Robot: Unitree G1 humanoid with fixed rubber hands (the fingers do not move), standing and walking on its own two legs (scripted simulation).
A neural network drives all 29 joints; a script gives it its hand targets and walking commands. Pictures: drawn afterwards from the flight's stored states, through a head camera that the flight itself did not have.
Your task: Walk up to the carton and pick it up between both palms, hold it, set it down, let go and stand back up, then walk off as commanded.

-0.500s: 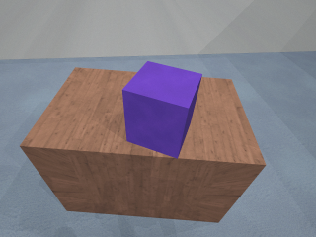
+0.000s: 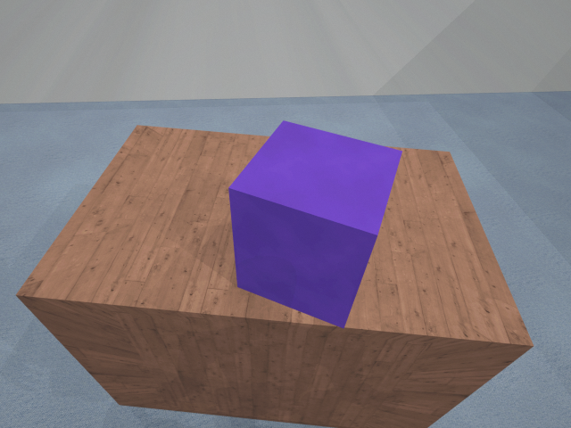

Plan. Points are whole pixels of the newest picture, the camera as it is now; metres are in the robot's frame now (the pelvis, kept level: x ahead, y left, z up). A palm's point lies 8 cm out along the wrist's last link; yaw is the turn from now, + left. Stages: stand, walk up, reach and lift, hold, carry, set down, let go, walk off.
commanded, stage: walk up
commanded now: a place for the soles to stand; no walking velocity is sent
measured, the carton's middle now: (313, 224) +0.46 -0.03 +0.03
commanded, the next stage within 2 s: none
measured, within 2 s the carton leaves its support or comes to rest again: neither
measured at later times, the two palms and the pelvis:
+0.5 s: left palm out of the picture +0.10 +0.28 -0.11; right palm out of the picture +0.09 -0.30 -0.11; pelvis +0.02 -0.01 -0.01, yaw -2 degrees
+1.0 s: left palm out of the picture +0.10 +0.27 -0.11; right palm out of the picture +0.06 -0.31 -0.11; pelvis +0.01 -0.02 +0.00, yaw -4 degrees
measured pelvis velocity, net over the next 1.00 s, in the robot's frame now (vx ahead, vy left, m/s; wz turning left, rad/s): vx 0.01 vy -0.02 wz -0.07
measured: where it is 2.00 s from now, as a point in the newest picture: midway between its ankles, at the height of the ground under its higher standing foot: outside the picture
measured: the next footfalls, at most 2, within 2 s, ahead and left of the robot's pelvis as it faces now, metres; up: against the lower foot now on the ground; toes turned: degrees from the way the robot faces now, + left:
right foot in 0.26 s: +0.07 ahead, -0.19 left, +0.00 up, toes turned -4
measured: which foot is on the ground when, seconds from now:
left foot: down 0.00-1.00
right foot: up 0.00-0.24, down 0.26-1.00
